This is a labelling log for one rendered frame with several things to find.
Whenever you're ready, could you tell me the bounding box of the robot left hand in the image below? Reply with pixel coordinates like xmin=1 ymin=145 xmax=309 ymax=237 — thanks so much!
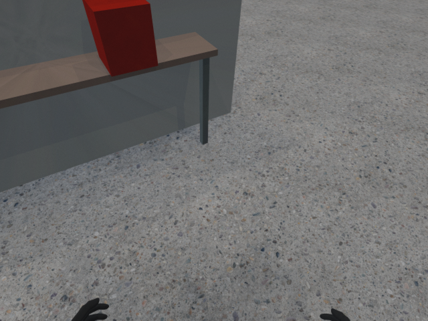
xmin=72 ymin=298 xmax=109 ymax=321

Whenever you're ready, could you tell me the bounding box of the table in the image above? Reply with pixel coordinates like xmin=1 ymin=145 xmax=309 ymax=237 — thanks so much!
xmin=0 ymin=32 xmax=218 ymax=144

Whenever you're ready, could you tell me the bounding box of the carton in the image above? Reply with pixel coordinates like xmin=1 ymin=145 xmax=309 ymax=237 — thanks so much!
xmin=82 ymin=0 xmax=158 ymax=76

